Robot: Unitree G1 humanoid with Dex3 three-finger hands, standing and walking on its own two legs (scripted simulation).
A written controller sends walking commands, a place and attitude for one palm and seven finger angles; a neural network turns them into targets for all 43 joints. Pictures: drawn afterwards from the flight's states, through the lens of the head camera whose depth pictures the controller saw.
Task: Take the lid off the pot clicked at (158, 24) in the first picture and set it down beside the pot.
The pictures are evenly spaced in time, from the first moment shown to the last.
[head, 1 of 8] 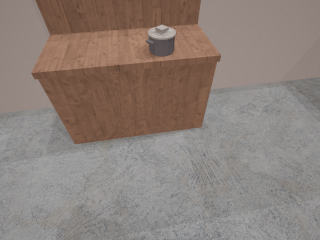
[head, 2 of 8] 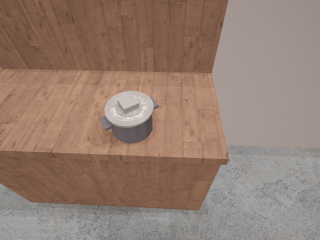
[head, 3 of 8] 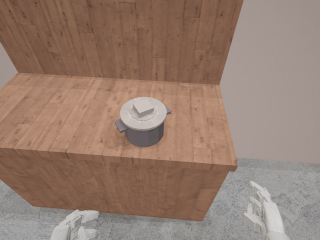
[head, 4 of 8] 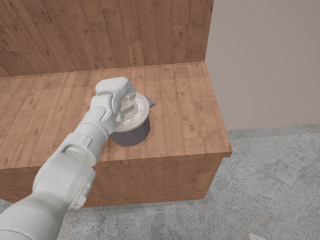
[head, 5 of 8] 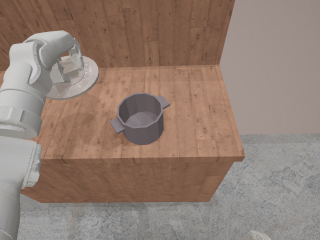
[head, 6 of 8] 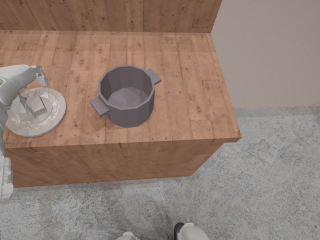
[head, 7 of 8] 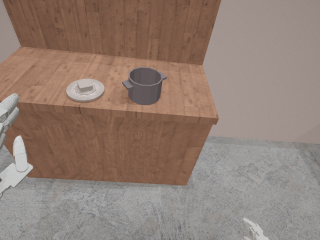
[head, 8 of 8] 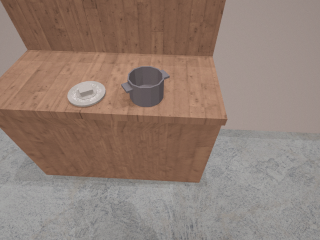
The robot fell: no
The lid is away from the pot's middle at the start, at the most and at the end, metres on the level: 0.00 0.26 0.26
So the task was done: yes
